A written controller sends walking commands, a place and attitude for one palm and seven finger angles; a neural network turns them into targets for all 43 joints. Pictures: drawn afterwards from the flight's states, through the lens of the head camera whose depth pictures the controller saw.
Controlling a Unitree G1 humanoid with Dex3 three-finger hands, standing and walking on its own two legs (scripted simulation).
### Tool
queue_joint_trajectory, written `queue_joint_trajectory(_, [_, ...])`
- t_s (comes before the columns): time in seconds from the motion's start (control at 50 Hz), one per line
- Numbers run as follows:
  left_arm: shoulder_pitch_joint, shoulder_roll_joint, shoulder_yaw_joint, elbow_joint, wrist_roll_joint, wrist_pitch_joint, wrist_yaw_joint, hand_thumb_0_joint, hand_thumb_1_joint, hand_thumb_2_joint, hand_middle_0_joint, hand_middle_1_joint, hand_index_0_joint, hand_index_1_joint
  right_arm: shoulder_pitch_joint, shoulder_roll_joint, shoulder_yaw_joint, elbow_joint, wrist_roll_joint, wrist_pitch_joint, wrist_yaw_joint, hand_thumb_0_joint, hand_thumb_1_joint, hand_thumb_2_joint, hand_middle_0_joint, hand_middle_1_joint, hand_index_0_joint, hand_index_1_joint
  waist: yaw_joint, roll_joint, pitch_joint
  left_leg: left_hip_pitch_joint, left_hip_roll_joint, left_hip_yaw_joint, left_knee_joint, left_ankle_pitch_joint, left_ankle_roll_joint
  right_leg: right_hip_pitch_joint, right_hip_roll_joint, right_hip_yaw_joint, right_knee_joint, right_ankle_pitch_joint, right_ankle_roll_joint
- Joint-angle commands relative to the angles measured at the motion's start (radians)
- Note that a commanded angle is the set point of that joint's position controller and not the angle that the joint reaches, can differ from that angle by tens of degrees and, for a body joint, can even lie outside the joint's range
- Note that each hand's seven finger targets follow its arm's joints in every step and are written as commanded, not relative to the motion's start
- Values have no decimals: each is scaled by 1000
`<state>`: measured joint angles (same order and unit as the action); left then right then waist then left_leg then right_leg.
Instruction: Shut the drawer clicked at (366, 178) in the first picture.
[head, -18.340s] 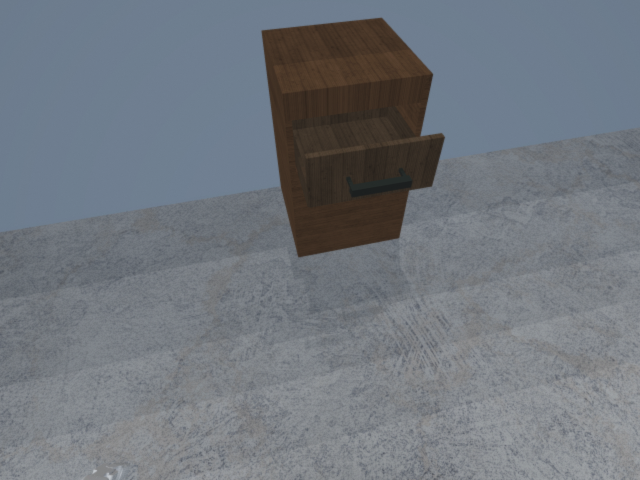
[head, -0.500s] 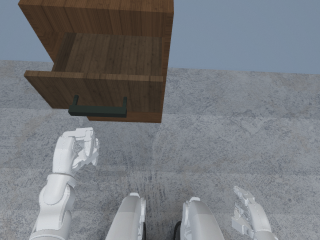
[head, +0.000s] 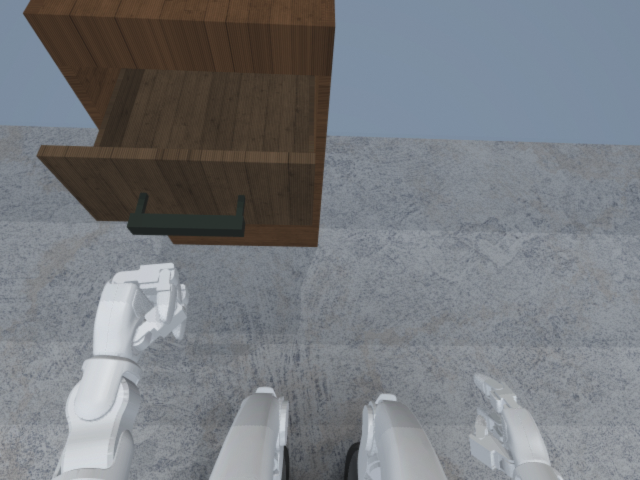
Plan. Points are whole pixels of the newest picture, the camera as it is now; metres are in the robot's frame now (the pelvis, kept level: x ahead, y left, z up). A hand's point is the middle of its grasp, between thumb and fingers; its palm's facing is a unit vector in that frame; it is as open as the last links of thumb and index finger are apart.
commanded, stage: bring the fist close to the handle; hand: left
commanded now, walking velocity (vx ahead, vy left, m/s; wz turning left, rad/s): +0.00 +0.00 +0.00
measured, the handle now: (190, 212) +0.49 +0.23 -0.08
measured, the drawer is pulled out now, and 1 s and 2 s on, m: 0.18 0.18 0.16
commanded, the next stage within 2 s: push the drawer shut in 1.30 s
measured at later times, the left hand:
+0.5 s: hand (190, 289) +0.35 +0.19 -0.05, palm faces +0.02 -1.00 -0.03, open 3.2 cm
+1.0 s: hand (209, 266) +0.40 +0.19 -0.09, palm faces +0.03 -1.00 -0.05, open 3.3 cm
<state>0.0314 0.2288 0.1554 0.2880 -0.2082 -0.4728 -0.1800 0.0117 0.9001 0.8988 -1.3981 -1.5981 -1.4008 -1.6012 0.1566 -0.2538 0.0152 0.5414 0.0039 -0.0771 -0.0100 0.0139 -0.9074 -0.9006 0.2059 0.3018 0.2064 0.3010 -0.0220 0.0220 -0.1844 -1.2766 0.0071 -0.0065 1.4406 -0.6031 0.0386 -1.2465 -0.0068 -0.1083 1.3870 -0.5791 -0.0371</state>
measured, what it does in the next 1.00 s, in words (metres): lowers itself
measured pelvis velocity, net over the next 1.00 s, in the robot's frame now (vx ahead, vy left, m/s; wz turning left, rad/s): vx -0.02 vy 0.00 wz -0.03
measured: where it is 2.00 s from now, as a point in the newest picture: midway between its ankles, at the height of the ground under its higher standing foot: outside the picture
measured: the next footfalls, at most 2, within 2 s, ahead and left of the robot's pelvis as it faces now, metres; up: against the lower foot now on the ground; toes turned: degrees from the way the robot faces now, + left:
none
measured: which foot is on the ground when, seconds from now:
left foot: down 0.00-1.00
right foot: down 0.00-1.00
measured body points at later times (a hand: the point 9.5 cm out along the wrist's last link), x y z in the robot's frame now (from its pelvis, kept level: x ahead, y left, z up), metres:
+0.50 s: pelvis -0.01 +0.00 -0.04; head +0.14 +0.03 +0.38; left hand +0.34 +0.25 -0.04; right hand +0.15 -0.25 -0.15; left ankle +0.03 +0.10 -0.59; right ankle +0.04 -0.11 -0.59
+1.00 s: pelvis -0.02 +0.00 -0.08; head +0.16 +0.02 +0.33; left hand +0.39 +0.24 -0.09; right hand +0.12 -0.26 -0.20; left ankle +0.03 +0.10 -0.59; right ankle +0.04 -0.11 -0.59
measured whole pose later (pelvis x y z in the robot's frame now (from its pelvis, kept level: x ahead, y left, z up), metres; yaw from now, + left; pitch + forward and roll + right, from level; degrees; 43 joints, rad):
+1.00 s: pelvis -0.02 +0.00 -0.08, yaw -2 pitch +34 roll -4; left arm -0.43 0.32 0.30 0.66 -0.17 -0.53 -0.19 0.01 0.90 0.90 -1.40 -1.60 -1.40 -1.60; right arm 0.15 -0.28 0.03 0.58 -0.02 0.00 0.01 0.01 -0.91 -0.90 0.21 0.30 0.21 0.30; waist -0.08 0.03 -0.20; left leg -1.68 0.02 -0.01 1.74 -0.66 0.05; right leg -1.64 -0.01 -0.12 1.68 -0.63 -0.04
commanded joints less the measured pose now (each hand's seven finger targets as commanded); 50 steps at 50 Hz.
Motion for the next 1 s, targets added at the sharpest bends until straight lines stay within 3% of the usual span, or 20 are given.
queue_joint_trajectory(0.0, [-244,133,82,-105,-3,-85,9,0,900,900,-1400,-1600,-1400,-1600,16,-149,-62,-98,-5,-36,-15,0,-900,-900,200,300,200,300,-27,-19,-336,172,-12,-54,-156,181,-6,186,26,86,-165,125,6])
queue_joint_trajectory(0.08, [-259,166,113,-90,-9,-106,-17,0,900,900,-1400,-1600,-1400,-1600,20,-151,-62,-97,-9,-40,-14,0,-900,-900,200,300,200,300,-3,42,-421,186,-13,-43,-129,238,-9,204,26,97,-135,182,1])
queue_joint_trajectory(0.1, [-282,171,111,-87,-10,-106,-24,0,900,900,-1400,-1600,-1400,-1600,21,-154,-61,-92,-9,-39,-14,0,-900,-900,200,300,200,300,-13,34,-429,192,-10,-49,-123,256,-9,192,27,91,-124,202,1])
queue_joint_trajectory(0.12, [-276,171,117,-83,-14,-105,-30,0,900,900,-1400,-1600,-1400,-1600,21,-156,-62,-92,-8,-38,-13,0,-900,-900,200,300,200,300,-4,51,-443,196,-10,-50,-120,270,-12,190,27,92,-115,215,0])
queue_joint_trajectory(0.22, [-304,187,143,-29,-32,-82,-54,0,900,900,-1400,-1600,-1400,-1600,25,-163,-63,-84,-3,-30,-9,0,-900,-900,200,300,200,300,-13,24,-450,151,-8,-53,-93,269,-10,172,29,89,-91,218,3])
queue_joint_trajectory(0.3, [-345,172,116,-74,-27,-96,-51,0,900,900,-1400,-1600,-1400,-1600,25,-172,-69,-81,-4,-32,-4,0,-900,-900,200,300,200,300,-14,76,-497,212,-2,-73,-86,305,-20,96,27,70,-55,219,-1])
queue_joint_trajectory(0.34, [-351,163,111,-34,-26,-93,-43,0,900,900,-1400,-1600,-1400,-1600,28,-176,-68,-73,-5,-31,-3,0,-900,-900,200,300,200,300,-31,43,-471,186,-1,-80,-73,282,-16,56,29,63,-47,195,-1])
queue_joint_trajectory(0.44, [-448,184,124,23,-6,-106,-21,0,900,900,-1400,-1600,-1400,-1600,34,-184,-66,-58,-8,-25,-5,0,-900,-900,200,300,200,300,-39,58,-460,142,-3,-88,-51,224,-20,-14,28,60,-16,141,-2])
queue_joint_trajectory(0.46, [-470,211,150,15,-4,-113,-15,0,900,900,-1400,-1600,-1400,-1600,35,-188,-66,-58,-10,-23,-5,0,-900,-900,200,300,200,300,-30,66,-481,142,-3,-87,-48,220,-23,-13,26,63,-10,135,-3])
queue_joint_trajectory(0.52, [-515,185,119,23,2,-119,-10,0,900,900,-1400,-1600,-1400,-1600,36,-188,-65,-57,-11,-17,-2,0,-900,-900,200,300,200,300,-42,75,-509,146,-4,-92,-37,216,-23,-32,24,63,2,130,-2])
queue_joint_trajectory(0.54, [-510,213,146,24,7,-123,-6,0,900,900,-1400,-1600,-1400,-1600,43,-192,-66,-58,-13,-16,-4,0,-900,-900,200,300,200,300,-31,85,-522,162,-1,-103,-40,235,-30,-46,25,56,19,136,-6])
queue_joint_trajectory(0.56, [-499,197,133,41,9,-120,-6,0,900,900,-1400,-1600,-1400,-1600,44,-191,-65,-59,-13,-11,-1,0,-900,-900,200,300,200,300,-30,97,-527,171,-2,-101,-36,249,-31,-54,24,57,21,144,-6])
queue_joint_trajectory(0.64, [-543,212,150,110,14,-110,2,0,900,900,-1400,-1600,-1400,-1600,51,-193,-61,-57,-12,5,-1,0,-900,-900,200,300,200,300,-48,52,-502,105,-1,-100,-12,219,-24,-70,26,58,35,132,-2])
queue_joint_trajectory(0.76, [-648,237,164,128,25,-129,5,0,900,900,-1400,-1600,-1400,-1600,63,-199,-58,-49,-19,23,1,0,-900,-900,200,300,200,300,-55,95,-546,100,-1,-103,20,226,-30,-115,25,58,69,131,-4])
queue_joint_trajectory(0.8, [-662,225,154,155,26,-132,4,0,900,900,-1400,-1600,-1400,-1600,65,-196,-58,-46,-21,28,3,0,-900,-900,200,300,200,300,-64,87,-545,75,-2,-95,37,217,-26,-113,25,63,70,130,-2])
queue_joint_trajectory(0.84, [-665,256,184,195,29,-134,3,0,900,900,-1400,-1600,-1400,-1600,73,-200,-55,-44,-23,33,2,0,-900,-900,200,300,200,300,-63,65,-546,39,-2,-96,53,219,-23,-112,27,62,87,133,-3])
queue_joint_trajectory(0.88, [-715,250,175,198,33,-137,1,0,900,900,-1400,-1600,-1400,-1600,76,-200,-56,-41,-25,41,4,0,-900,-900,200,300,200,300,-71,90,-558,39,-2,-93,67,227,-23,-132,25,65,95,138,-2])
queue_joint_trajectory(0.92, [-679,283,206,152,27,-137,-4,0,900,900,-1400,-1600,-1400,-1600,85,-201,-59,-52,-23,48,7,0,-900,-900,200,300,200,300,-43,104,-627,64,-2,-87,64,267,-25,-77,25,70,96,171,-4])
queue_joint_trajectory(0.96, [-648,291,212,116,20,-126,-10,0,900,900,-1400,-1600,-1400,-1600,85,-201,-59,-63,-20,56,11,0,-900,-900,200,300,200,300,-34,107,-664,76,-2,-85,62,301,-24,-47,27,73,97,201,-5])
queue_joint_trajectory(0.98, [-639,266,185,108,18,-117,-12,0,900,900,-1400,-1600,-1400,-1600,82,-195,-59,-64,-17,62,13,0,-900,-900,200,300,200,300,-41,105,-653,78,-2,-83,58,298,-23,-41,28,74,88,203,-3])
